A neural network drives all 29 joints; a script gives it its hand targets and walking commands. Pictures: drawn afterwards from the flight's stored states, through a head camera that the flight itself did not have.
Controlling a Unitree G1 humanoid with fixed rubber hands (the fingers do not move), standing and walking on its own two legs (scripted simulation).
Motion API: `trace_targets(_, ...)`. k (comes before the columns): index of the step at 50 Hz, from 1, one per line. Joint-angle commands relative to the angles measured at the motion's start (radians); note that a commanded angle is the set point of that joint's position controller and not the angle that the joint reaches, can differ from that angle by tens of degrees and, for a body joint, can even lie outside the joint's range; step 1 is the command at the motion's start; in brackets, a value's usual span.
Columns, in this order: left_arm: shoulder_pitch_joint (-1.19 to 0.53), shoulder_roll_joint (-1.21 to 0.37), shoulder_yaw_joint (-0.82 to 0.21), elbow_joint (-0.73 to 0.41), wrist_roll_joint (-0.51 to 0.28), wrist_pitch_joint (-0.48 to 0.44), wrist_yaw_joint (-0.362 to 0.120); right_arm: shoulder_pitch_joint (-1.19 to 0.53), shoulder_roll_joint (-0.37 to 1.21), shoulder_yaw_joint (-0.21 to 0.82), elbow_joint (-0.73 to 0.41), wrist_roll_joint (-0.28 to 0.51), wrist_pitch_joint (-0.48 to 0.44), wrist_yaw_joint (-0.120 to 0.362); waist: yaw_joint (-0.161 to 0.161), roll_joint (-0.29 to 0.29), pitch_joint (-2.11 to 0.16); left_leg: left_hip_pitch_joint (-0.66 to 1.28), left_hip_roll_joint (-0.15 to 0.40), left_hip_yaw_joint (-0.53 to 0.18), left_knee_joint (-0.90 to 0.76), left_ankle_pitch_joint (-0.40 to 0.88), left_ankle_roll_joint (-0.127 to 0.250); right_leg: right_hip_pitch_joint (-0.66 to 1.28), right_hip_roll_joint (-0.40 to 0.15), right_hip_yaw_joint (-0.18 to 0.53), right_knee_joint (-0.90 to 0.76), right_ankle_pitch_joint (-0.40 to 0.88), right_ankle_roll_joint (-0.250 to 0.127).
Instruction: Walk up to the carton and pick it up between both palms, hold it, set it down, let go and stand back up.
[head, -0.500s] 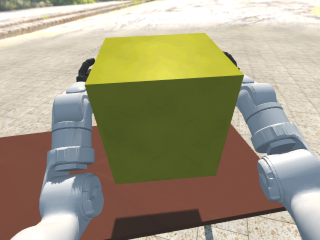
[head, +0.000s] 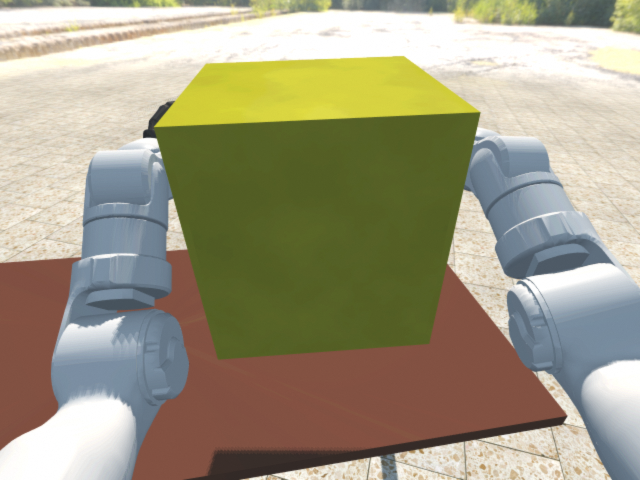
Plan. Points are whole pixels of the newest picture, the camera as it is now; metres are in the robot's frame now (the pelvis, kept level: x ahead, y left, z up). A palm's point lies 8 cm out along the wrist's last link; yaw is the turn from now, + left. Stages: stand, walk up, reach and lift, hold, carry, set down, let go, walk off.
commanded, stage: reach and lift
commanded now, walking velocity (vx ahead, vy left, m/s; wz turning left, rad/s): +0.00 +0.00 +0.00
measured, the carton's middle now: (315, 200) +0.37 +0.00 +0.27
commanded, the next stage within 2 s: hold in 0.08 s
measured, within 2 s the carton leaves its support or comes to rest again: neither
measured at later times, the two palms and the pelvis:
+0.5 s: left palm (154, 159) +0.37 +0.18 +0.32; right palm (454, 142) +0.37 -0.16 +0.34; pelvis -0.01 -0.01 +0.00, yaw -1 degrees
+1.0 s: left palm (162, 152) +0.38 +0.17 +0.33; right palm (459, 151) +0.37 -0.17 +0.33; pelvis +0.00 +0.01 +0.00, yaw -1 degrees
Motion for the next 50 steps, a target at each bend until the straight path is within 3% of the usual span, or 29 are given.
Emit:
trace_targets(1,-0.826,-0.620,-0.271,-0.232,-0.173,-0.114,-0.094,-0.928,0.657,0.173,-0.429,0.230,-0.016,0.137,0.041,0.121,-0.366,0.242,-0.063,-0.012,0.000,0.282,-0.030,0.014,0.055,0.041,-0.028,0.265,0.045)
trace_targets(5,-0.754,-0.656,-0.268,-0.258,-0.173,-0.110,-0.091,-0.868,0.646,0.183,-0.433,0.229,-0.015,0.149,0.043,0.051,-0.389,0.247,-0.043,-0.022,-0.015,0.336,-0.031,0.034,0.077,0.032,-0.008,0.310,0.032)
trace_targets(6,-0.786,-0.618,-0.236,-0.226,-0.167,-0.108,-0.092,-0.906,0.646,0.187,-0.441,0.230,-0.013,0.153,0.070,0.056,-0.356,0.224,-0.048,-0.007,-0.017,0.297,-0.023,0.014,0.075,0.033,-0.022,0.266,0.036)
trace_targets(7,-0.743,-0.602,-0.218,-0.155,-0.156,-0.094,-0.096,-0.883,0.631,0.181,-0.391,0.212,-0.001,0.152,0.062,0.025,-0.265,0.187,-0.051,0.002,-0.037,0.233,-0.009,-0.012,0.071,0.035,-0.038,0.197,0.041)
trace_targets(10,-0.798,-0.569,-0.229,-0.209,-0.161,-0.101,-0.107,-0.895,0.662,0.165,-0.380,0.200,0.008,0.165,0.074,-0.022,-0.289,0.179,-0.041,0.000,-0.059,0.150,-0.001,-0.008,0.070,0.041,-0.036,0.140,0.031)
trace_targets(11,-0.778,-0.587,-0.251,-0.223,-0.182,-0.106,-0.099,-0.907,0.691,0.189,-0.415,0.206,0.005,0.161,0.080,-0.024,-0.339,0.197,-0.041,0.004,-0.050,0.202,-0.002,0.015,0.072,0.045,-0.039,0.182,0.030)
trace_targets(12,-0.766,-0.601,-0.296,-0.231,-0.214,-0.101,-0.102,-0.895,0.665,0.186,-0.454,0.221,0.013,0.151,0.043,-0.008,-0.365,0.207,-0.040,-0.001,-0.030,0.242,-0.011,0.025,0.071,0.047,-0.028,0.226,0.035)
trace_targets(13,-0.817,-0.603,-0.293,-0.284,-0.231,-0.114,-0.093,-0.957,0.699,0.205,-0.537,0.234,0.000,0.156,0.077,-0.032,-0.447,0.224,-0.043,0.004,-0.024,0.262,-0.009,0.026,0.077,0.042,-0.021,0.258,0.042)
trace_targets(14,-0.889,-0.619,-0.325,-0.329,-0.250,-0.112,-0.092,-0.925,0.670,0.164,-0.456,0.233,0.012,0.152,0.035,0.023,-0.439,0.215,-0.043,-0.004,-0.023,0.219,-0.015,0.007,0.067,0.044,-0.023,0.226,0.033)
trace_targets(15,-0.898,-0.600,-0.298,-0.314,-0.245,-0.124,-0.085,-0.948,0.711,0.184,-0.467,0.247,0.017,0.156,0.064,-0.001,-0.424,0.226,-0.048,0.001,-0.027,0.233,-0.003,-0.004,0.063,0.047,-0.027,0.256,0.044)
trace_targets(17,-0.863,-0.596,-0.269,-0.243,-0.225,-0.109,-0.085,-0.944,0.672,0.162,-0.425,0.219,0.014,0.156,0.071,0.011,-0.357,0.196,-0.047,0.000,-0.025,0.219,-0.009,-0.018,0.069,0.043,-0.033,0.208,0.029)
trace_targets(21,-0.922,-0.631,-0.324,-0.290,-0.254,-0.119,-0.085,-0.956,0.689,0.135,-0.453,0.215,0.005,0.139,0.012,0.039,-0.437,0.205,-0.060,-0.009,-0.017,0.152,-0.009,0.001,0.048,0.058,-0.033,0.223,0.036)
trace_targets(23,-0.860,-0.597,-0.277,-0.220,-0.210,-0.099,-0.092,-0.928,0.671,0.127,-0.395,0.208,0.015,0.140,0.029,0.063,-0.373,0.187,-0.057,0.005,-0.021,0.116,-0.004,-0.028,0.037,0.063,-0.044,0.163,0.041)
trace_targets(24,-0.878,-0.585,-0.275,-0.190,-0.201,-0.099,-0.097,-0.887,0.662,0.097,-0.325,0.184,0.028,0.139,0.001,0.077,-0.316,0.164,-0.059,0.000,-0.043,0.084,-0.014,-0.042,0.029,0.060,-0.047,0.132,0.043)
trace_targets(25,-0.918,-0.570,-0.268,-0.196,-0.212,-0.111,-0.102,-0.945,0.673,0.102,-0.341,0.185,0.017,0.150,0.022,0.072,-0.352,0.158,-0.051,0.003,-0.039,0.071,-0.011,-0.017,0.031,0.068,-0.034,0.128,0.040)
trace_targets(27,-0.863,-0.590,-0.262,-0.137,-0.199,-0.102,-0.116,-0.888,0.633,0.069,-0.284,0.166,0.030,0.137,-0.011,0.093,-0.310,0.132,-0.060,0.008,-0.047,0.051,-0.010,-0.012,0.018,0.074,-0.045,0.117,0.037)
trace_targets(28,-0.846,-0.545,-0.216,-0.074,-0.164,-0.095,-0.120,-0.900,0.640,0.080,-0.260,0.173,0.031,0.134,0.010,0.090,-0.257,0.129,-0.067,0.009,-0.051,0.042,-0.003,-0.036,0.015,0.070,-0.057,0.104,0.050)
trace_targets(34,-0.904,-0.600,-0.262,-0.120,-0.186,-0.108,-0.122,-0.926,0.617,0.051,-0.257,0.193,0.014,0.140,-0.012,0.192,-0.311,0.121,-0.060,-0.013,-0.043,0.101,-0.036,-0.022,0.026,0.067,-0.024,0.146,0.024)
trace_targets(36,-0.879,-0.611,-0.255,-0.128,-0.199,-0.118,-0.110,-0.983,0.648,0.090,-0.400,0.227,-0.004,0.134,0.002,0.180,-0.404,0.173,-0.067,-0.008,-0.002,0.233,-0.034,0.003,0.033,0.068,-0.024,0.261,0.035)
trace_targets(39,-0.757,-0.599,-0.202,-0.065,-0.175,-0.112,-0.119,-0.942,0.622,0.125,-0.415,0.225,0.000,0.115,0.021,0.094,-0.396,0.192,-0.067,-0.018,0.008,0.307,-0.025,0.049,0.036,0.073,-0.005,0.386,0.047)
trace_targets(40,-0.789,-0.585,-0.217,-0.146,-0.172,-0.111,-0.119,-0.889,0.614,0.133,-0.369,0.229,0.009,0.113,0.011,0.114,-0.388,0.221,-0.068,-0.017,0.006,0.341,-0.036,0.070,0.044,0.064,-0.004,0.382,0.042)
trace_targets(41,-0.789,-0.580,-0.183,-0.072,-0.152,-0.107,-0.125,-0.944,0.610,0.141,-0.362,0.239,0.011,0.117,0.037,0.086,-0.332,0.202,-0.064,-0.017,-0.015,0.263,-0.023,0.018,0.048,0.058,-0.013,0.285,0.046)
trace_targets(42,-0.783,-0.607,-0.206,-0.103,-0.152,-0.107,-0.118,-0.903,0.597,0.146,-0.328,0.240,0.016,0.125,0.029,0.100,-0.301,0.211,-0.056,-0.021,-0.019,0.295,-0.035,0.007,0.057,0.049,-0.021,0.271,0.030)
trace_targets(43,-0.766,-0.581,-0.209,-0.132,-0.160,-0.101,-0.123,-0.914,0.619,0.169,-0.407,0.256,0.010,0.118,0.038,0.042,-0.343,0.211,-0.058,-0.014,-0.005,0.309,-0.029,0.042,0.062,0.053,-0.019,0.292,0.036)
trace_targets(45,-0.787,-0.598,-0.196,-0.082,-0.157,-0.097,-0.123,-0.970,0.616,0.147,-0.385,0.231,0.011,0.128,0.050,0.044,-0.282,0.186,-0.055,-0.012,-0.030,0.209,-0.018,-0.026,0.058,0.048,-0.042,0.171,0.034)
trace_targets(46,-0.810,-0.587,-0.212,-0.116,-0.177,-0.109,-0.124,-0.987,0.627,0.149,-0.441,0.236,0.009,0.129,0.055,-0.004,-0.304,0.193,-0.052,-0.015,-0.027,0.202,-0.010,-0.018,0.059,0.046,-0.040,0.171,0.034)
trace_targets(48,-0.853,-0.600,-0.239,-0.176,-0.196,-0.118,-0.112,-0.968,0.645,0.139,-0.422,0.231,0.010,0.144,0.042,0.049,-0.357,0.196,-0.045,-0.019,-0.025,0.231,-0.020,-0.017,0.067,0.043,-0.030,0.201,0.024)
trace_targets(49,-0.890,-0.613,-0.254,-0.214,-0.236,-0.126,-0.104,-1.024,0.669,0.147,-0.480,0.237,0.002,0.145,0.053,-0.015,-0.407,0.198,-0.039,-0.028,-0.020,0.239,-0.010,-0.024,0.077,0.040,-0.022,0.201,0.020)
trace_targets(50,-0.893,-0.642,-0.303,-0.270,-0.242,-0.125,-0.090,-1.012,0.679,0.160,-0.516,0.248,-0.004,0.148,0.042,0.046,-0.477,0.221,-0.043,-0.019,-0.003,0.306,-0.024,0.011,0.078,0.043,-0.015,0.274,0.021)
